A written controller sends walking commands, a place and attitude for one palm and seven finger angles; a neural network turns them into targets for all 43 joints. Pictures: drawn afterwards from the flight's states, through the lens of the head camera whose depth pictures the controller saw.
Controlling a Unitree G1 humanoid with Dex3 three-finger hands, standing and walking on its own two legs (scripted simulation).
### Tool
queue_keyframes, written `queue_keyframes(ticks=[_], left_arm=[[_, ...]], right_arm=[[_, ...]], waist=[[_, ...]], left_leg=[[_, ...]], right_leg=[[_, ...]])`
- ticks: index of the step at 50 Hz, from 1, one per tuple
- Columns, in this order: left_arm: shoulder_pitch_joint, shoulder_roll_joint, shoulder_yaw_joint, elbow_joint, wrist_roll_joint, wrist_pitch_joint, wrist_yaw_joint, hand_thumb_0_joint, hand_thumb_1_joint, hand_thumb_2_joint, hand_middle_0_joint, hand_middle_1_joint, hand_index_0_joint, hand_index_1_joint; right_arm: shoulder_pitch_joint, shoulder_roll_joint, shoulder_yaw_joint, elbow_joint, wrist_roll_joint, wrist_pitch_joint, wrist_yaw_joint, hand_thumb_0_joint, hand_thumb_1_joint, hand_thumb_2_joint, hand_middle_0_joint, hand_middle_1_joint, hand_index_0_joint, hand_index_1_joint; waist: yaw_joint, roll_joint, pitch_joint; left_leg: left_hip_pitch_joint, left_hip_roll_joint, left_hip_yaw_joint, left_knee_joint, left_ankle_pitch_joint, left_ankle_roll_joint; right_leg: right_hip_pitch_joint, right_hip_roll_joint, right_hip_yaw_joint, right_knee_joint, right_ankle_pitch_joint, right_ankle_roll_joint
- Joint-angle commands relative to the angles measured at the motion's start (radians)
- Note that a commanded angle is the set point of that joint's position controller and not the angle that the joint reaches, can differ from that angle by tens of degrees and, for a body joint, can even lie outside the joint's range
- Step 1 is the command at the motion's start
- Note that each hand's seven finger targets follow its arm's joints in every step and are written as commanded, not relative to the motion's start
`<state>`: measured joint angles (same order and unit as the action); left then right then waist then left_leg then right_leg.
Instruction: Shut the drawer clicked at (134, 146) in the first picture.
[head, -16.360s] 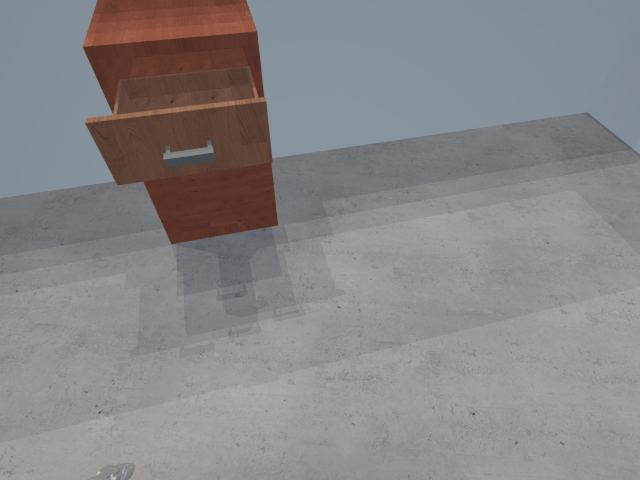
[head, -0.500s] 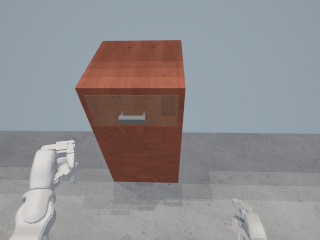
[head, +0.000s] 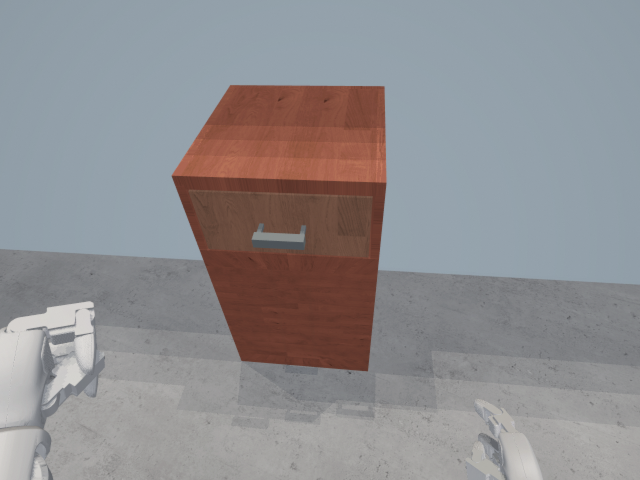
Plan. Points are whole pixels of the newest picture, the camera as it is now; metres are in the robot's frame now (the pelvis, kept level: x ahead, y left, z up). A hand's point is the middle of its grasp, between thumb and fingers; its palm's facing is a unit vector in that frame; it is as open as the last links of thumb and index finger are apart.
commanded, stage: step back with the hand held close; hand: left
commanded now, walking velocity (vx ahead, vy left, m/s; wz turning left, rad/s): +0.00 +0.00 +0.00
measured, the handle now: (280, 234) +0.62 +0.19 -0.11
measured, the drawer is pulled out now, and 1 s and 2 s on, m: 0.00 0.00 0.00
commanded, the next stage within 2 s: stop stepping back and stand still in 1.30 s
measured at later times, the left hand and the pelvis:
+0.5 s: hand (77, 372) +0.16 +0.25 +0.15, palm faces +0.27 -0.81 -0.51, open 3.2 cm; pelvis -0.03 +0.02 +0.00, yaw +0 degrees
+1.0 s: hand out of the picture +0.07 +0.27 +0.16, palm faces +0.36 -0.78 -0.52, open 3.3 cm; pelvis -0.12 +0.02 -0.01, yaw +5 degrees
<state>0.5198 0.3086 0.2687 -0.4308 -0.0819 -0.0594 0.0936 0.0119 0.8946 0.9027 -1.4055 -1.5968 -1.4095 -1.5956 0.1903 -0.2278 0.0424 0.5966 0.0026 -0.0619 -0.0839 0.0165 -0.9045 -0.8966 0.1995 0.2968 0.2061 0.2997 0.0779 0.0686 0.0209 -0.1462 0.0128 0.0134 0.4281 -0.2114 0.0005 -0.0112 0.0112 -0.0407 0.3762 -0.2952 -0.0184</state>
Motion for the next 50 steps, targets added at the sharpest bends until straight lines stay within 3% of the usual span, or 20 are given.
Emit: queue_keyframes(ticks=[1, 2, 3, 4, 5, 9, 12, 16, 22, 26, 32, 36, 37, 39, 42, 43, 46, 47, 49, 50], left_arm=[[-0.087, 0.206, 0.124, -0.289, -0.001, -0.088, 0.027, 0.000, 0.900, 0.900, -1.400, -1.600, -1.400, -1.600], [-0.080, 0.218, 0.138, -0.291, 0.002, -0.087, 0.027, 0.000, 0.900, 0.900, -1.400, -1.600, -1.400, -1.600], [-0.154, 0.322, 0.252, -0.359, 0.014, -0.125, 0.031, 0.000, 0.900, 0.900, -1.400, -1.600, -1.400, -1.600], [-0.056, 0.268, 0.223, -0.254, 0.014, -0.129, 0.025, 0.000, 0.900, 0.900, -1.400, -1.600, -1.400, -1.600], [-0.027, 0.228, 0.180, -0.238, 0.014, -0.129, 0.017, 0.000, 0.900, 0.900, -1.400, -1.600, -1.400, -1.600], [0.092, 0.196, 0.178, -0.219, 0.005, -0.149, 0.005, 0.000, 0.900, 0.900, -1.400, -1.600, -1.400, -1.600], [0.142, 0.216, 0.200, -0.245, -0.007, -0.152, 0.005, 0.000, 0.900, 0.900, -1.400, -1.600, -1.400, -1.600], [0.158, 0.249, 0.225, -0.309, -0.014, -0.156, 0.018, 0.000, 0.900, 0.900, -1.400, -1.600, -1.400, -1.600], [0.157, 0.272, 0.231, -0.368, -0.009, -0.159, 0.039, 0.000, 0.900, 0.900, -1.400, -1.600, -1.400, -1.600], [0.163, 0.256, 0.220, -0.328, -0.006, -0.165, 0.047, 0.000, 0.900, 0.900, -1.400, -1.600, -1.400, -1.600], [0.143, 0.259, 0.224, -0.320, 0.005, -0.199, 0.056, 0.000, 0.900, 0.900, -1.400, -1.600, -1.400, -1.600], [0.121, 0.238, 0.204, -0.312, 0.019, -0.220, 0.061, 0.000, 0.900, 0.900, -1.400, -1.600, -1.400, -1.600], [0.106, 0.259, 0.218, -0.333, 0.024, -0.226, 0.063, 0.000, 0.900, 0.900, -1.400, -1.600, -1.400, -1.600], [0.100, 0.245, 0.205, -0.335, 0.032, -0.234, 0.067, 0.000, 0.900, 0.900, -1.400, -1.600, -1.400, -1.600], [0.088, 0.271, 0.219, -0.395, 0.031, -0.247, 0.071, 0.000, 0.900, 0.900, -1.400, -1.600, -1.400, -1.600], [0.092, 0.261, 0.215, -0.394, 0.033, -0.250, 0.071, 0.000, 0.900, 0.900, -1.400, -1.600, -1.400, -1.600], [0.101, 0.262, 0.241, -0.398, 0.049, -0.262, 0.066, 0.000, 0.900, 0.900, -1.400, -1.600, -1.400, -1.600], [0.115, 0.267, 0.256, -0.370, 0.055, -0.260, 0.063, 0.000, 0.900, 0.900, -1.400, -1.600, -1.400, -1.600], [0.129, 0.267, 0.270, -0.366, 0.056, -0.261, 0.057, 0.000, 0.900, 0.900, -1.400, -1.600, -1.400, -1.600], [0.141, 0.278, 0.286, -0.359, 0.050, -0.261, 0.056, 0.000, 0.900, 0.900, -1.400, -1.600, -1.400, -1.600]], right_arm=[[-0.155, -0.095, -0.040, -0.169, -0.003, -0.077, -0.020, 0.000, -0.900, -0.900, 0.200, 0.300, 0.200, 0.300], [-0.156, -0.096, -0.043, -0.165, -0.004, -0.083, -0.019, 0.000, -0.900, -0.900, 0.200, 0.300, 0.200, 0.300], [-0.129, -0.125, -0.052, -0.186, -0.007, -0.043, -0.007, 0.000, -0.900, -0.900, 0.200, 0.300, 0.200, 0.300], [-0.135, -0.106, -0.055, -0.165, -0.009, -0.019, -0.004, 0.000, -0.900, -0.900, 0.200, 0.300, 0.200, 0.300], [-0.141, -0.107, -0.058, -0.172, -0.009, -0.004, 0.001, 0.000, -0.900, -0.900, 0.200, 0.300, 0.200, 0.300], [-0.119, -0.112, -0.081, -0.189, -0.005, 0.042, 0.012, 0.000, -0.900, -0.900, 0.200, 0.300, 0.200, 0.300], [-0.130, -0.110, -0.089, -0.207, 0.002, 0.065, 0.011, 0.000, -0.900, -0.900, 0.200, 0.300, 0.200, 0.300], [-0.125, -0.108, -0.096, -0.229, 0.008, 0.084, 0.004, 0.000, -0.900, -0.900, 0.200, 0.300, 0.200, 0.300], [-0.109, -0.123, -0.102, -0.232, 0.005, 0.079, -0.009, 0.000, -0.900, -0.900, 0.200, 0.300, 0.200, 0.300], [-0.106, -0.117, -0.102, -0.222, 0.005, 0.072, -0.010, 0.000, -0.900, -0.900, 0.200, 0.300, 0.200, 0.300], [-0.116, -0.128, -0.102, -0.219, 0.002, 0.047, -0.013, 0.000, -0.900, -0.900, 0.200, 0.300, 0.200, 0.300], [-0.103, -0.133, -0.099, -0.215, -0.004, 0.033, -0.013, 0.000, -0.900, -0.900, 0.200, 0.300, 0.200, 0.300], [-0.103, -0.138, -0.101, -0.214, -0.005, 0.025, -0.016, 0.000, -0.900, -0.900, 0.200, 0.300, 0.200, 0.300], [-0.093, -0.135, -0.098, -0.211, -0.010, 0.015, -0.017, 0.000, -0.900, -0.900, 0.200, 0.300, 0.200, 0.300], [-0.084, -0.136, -0.099, -0.203, -0.011, -0.005, -0.018, 0.000, -0.900, -0.900, 0.200, 0.300, 0.200, 0.300], [-0.083, -0.132, -0.095, -0.201, -0.012, -0.009, -0.018, 0.000, -0.900, -0.900, 0.200, 0.300, 0.200, 0.300], [-0.093, -0.147, -0.103, -0.206, -0.013, -0.028, -0.019, 0.000, -0.900, -0.900, 0.200, 0.300, 0.200, 0.300], [-0.105, -0.147, -0.106, -0.206, -0.017, -0.033, -0.020, 0.000, -0.900, -0.900, 0.200, 0.300, 0.200, 0.300], [-0.104, -0.141, -0.112, -0.206, -0.019, -0.036, -0.014, 0.000, -0.900, -0.900, 0.200, 0.300, 0.200, 0.300], [-0.107, -0.137, -0.115, -0.204, -0.020, -0.038, -0.010, 0.000, -0.900, -0.900, 0.200, 0.300, 0.200, 0.300]], waist=[[-0.009, -0.002, -0.087], [-0.006, -0.001, -0.078], [-0.065, -0.022, 0.021], [-0.062, -0.055, 0.012], [-0.065, -0.048, 0.017], [-0.067, -0.018, -0.081], [-0.061, -0.051, -0.166], [-0.063, -0.080, -0.212], [-0.066, -0.005, -0.219], [-0.077, -0.016, -0.162], [-0.088, -0.009, -0.089], [-0.091, -0.002, -0.038], [-0.092, -0.002, -0.046], [-0.091, 0.009, -0.038], [-0.096, 0.032, -0.079], [-0.095, 0.049, -0.079], [-0.081, 0.170, -0.120], [-0.073, 0.184, -0.113], [-0.068, 0.171, -0.111], [-0.067, 0.136, -0.113]], left_leg=[[0.138, -0.013, 0.002, -0.019, 0.192, 0.042], [0.134, -0.016, 0.004, -0.017, 0.195, 0.038], [0.054, 0.001, -0.017, 0.022, 0.173, 0.055], [0.048, 0.003, -0.019, 0.031, 0.184, 0.052], [0.047, 0.006, -0.018, 0.031, 0.208, 0.050], [0.059, 0.024, -0.017, 0.018, 0.377, 0.048], [0.080, 0.030, -0.012, 0.025, 0.482, 0.051], [0.066, 0.037, -0.012, 0.029, 0.492, 0.049], [0.034, 0.047, -0.031, 0.018, 0.479, 0.048], [-0.045, 0.056, -0.051, -0.019, 0.303, 0.049], [-0.205, 0.058, -0.091, -0.093, -0.102, 0.053], [-0.278, 0.063, -0.112, -0.095, -0.235, 0.054], [-0.281, 0.064, -0.120, -0.095, -0.259, 0.055], [-0.298, 0.065, -0.126, -0.087, -0.285, 0.054], [-0.247, 0.071, -0.143, -0.094, -0.259, 0.050], [-0.277, 0.083, -0.167, -0.135, -0.259, 0.057], [-0.498, 0.167, -0.248, -0.269, -0.432, 0.107], [-0.576, 0.195, -0.283, -0.307, -0.499, 0.124], [-0.643, 0.214, -0.280, -0.299, -0.522, 0.134], [-0.637, 0.213, -0.275, -0.274, -0.503, 0.131]], right_leg=[[-0.125, -0.010, 0.024, -0.081, 0.273, 0.006], [-0.127, -0.004, 0.025, -0.097, 0.275, 0.005], [-0.227, -0.060, 0.079, -0.136, 0.314, 0.018], [-0.226, -0.074, 0.062, -0.127, 0.329, 0.019], [-0.230, -0.076, 0.063, -0.120, 0.350, 0.026], [-0.175, -0.062, 0.028, -0.054, 0.423, 0.038], [-0.139, -0.056, 0.017, -0.018, 0.505, 0.049], [-0.137, -0.051, 0.018, 0.007, 0.508, 0.054], [-0.158, -0.034, 0.019, 0.034, 0.426, 0.051], [-0.194, -0.026, 0.026, 0.019, 0.277, 0.047], [-0.199, -0.020, 0.048, -0.016, 0.048, 0.037], [-0.234, -0.013, 0.058, -0.035, -0.125, 0.031], [-0.235, -0.009, 0.061, -0.035, -0.143, 0.031], [-0.249, -0.009, 0.064, -0.025, -0.179, 0.025], [-0.265, 0.008, 0.057, -0.002, -0.126, 0.023], [-0.228, 0.023, 0.046, 0.039, -0.076, 0.028], [-0.001, 0.085, 0.036, 0.264, 0.034, 0.043], [0.050, 0.104, 0.040, 0.327, 0.030, 0.042], [0.079, 0.108, 0.047, 0.372, -0.008, 0.029], [0.067, 0.101, 0.055, 0.343, -0.032, 0.021]])
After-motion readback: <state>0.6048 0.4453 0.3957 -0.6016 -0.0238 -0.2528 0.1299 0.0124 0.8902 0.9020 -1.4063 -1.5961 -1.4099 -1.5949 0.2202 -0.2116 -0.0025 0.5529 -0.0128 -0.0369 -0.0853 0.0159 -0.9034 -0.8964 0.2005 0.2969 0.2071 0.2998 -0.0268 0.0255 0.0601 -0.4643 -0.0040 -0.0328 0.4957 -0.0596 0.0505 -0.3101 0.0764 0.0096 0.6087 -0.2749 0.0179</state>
